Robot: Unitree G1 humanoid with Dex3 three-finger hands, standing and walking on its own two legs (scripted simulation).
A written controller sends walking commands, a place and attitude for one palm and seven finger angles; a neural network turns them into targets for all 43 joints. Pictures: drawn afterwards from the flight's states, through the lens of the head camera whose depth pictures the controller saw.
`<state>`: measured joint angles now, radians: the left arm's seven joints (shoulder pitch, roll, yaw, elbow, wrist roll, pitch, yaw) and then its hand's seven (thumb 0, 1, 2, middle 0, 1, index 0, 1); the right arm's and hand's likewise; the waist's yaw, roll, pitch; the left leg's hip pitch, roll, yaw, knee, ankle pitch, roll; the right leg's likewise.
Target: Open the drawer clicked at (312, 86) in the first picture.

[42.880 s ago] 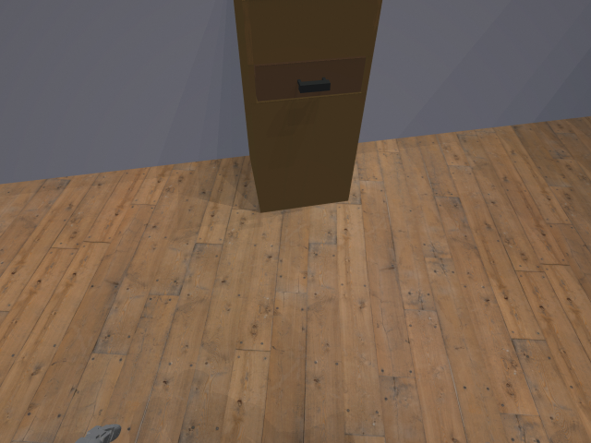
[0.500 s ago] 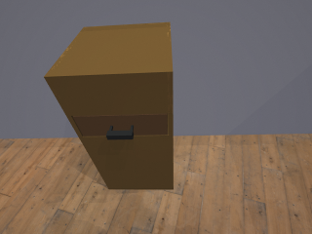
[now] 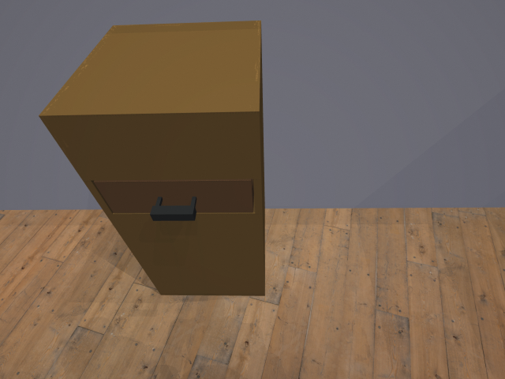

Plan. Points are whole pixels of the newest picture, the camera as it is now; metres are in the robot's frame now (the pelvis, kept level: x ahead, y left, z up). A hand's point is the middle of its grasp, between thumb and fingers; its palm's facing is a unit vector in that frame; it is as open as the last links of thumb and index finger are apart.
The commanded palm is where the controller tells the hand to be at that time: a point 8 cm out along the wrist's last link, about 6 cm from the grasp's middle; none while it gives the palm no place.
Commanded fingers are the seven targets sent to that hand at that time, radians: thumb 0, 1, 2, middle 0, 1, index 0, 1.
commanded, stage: come to a stop and stand still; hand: left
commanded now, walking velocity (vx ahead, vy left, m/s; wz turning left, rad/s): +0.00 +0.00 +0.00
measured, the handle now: (175, 206) +0.52 +0.23 -0.13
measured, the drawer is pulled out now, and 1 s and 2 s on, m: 0.00 0.00 0.00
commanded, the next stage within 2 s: look again from close up in 0.52 s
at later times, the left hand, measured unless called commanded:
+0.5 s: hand out of the picture +0.02 +0.15 -0.17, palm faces +0.05 -0.97 -0.22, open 7.3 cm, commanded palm none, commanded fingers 0.00 0.90 0.90 -0.20 -0.30 -0.20 -0.30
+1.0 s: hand out of the picture +0.01 +0.15 -0.17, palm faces +0.06 -0.98 -0.20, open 7.3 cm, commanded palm none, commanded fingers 0.00 0.90 0.90 -0.20 -0.30 -0.20 -0.30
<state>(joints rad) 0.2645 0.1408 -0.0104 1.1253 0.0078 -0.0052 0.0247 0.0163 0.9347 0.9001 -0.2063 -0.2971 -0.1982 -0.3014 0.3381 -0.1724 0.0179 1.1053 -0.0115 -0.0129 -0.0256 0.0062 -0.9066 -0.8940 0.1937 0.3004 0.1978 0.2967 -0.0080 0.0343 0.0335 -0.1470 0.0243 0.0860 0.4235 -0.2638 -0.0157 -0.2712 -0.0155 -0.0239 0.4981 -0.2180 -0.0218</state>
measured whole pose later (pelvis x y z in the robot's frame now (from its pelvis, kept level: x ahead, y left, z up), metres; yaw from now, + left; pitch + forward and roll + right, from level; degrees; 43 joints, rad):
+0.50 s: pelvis +0.02 -0.02 +0.00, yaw +1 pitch +0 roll +1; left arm 0.27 0.14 0.00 1.14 0.01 -0.02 0.03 0.01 0.94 0.90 -0.20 -0.30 -0.20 -0.30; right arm 0.30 -0.15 0.01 1.13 -0.01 -0.02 -0.04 0.00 -0.91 -0.89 0.19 0.30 0.20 0.30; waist 0.00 0.03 0.02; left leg -0.11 0.06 0.06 0.40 -0.27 -0.05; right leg -0.23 0.02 -0.06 0.47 -0.23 -0.05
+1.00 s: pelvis +0.02 -0.02 +0.00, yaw +1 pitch +0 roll +1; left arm 0.28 0.13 0.01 1.15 0.01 -0.02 0.03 0.01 0.93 0.90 -0.20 -0.30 -0.20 -0.30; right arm 0.32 -0.13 0.01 1.14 -0.01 -0.02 -0.04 0.00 -0.91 -0.89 0.19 0.30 0.20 0.30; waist 0.01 0.02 0.03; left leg -0.10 0.06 0.06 0.39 -0.27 -0.05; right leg -0.21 0.02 -0.05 0.45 -0.23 -0.05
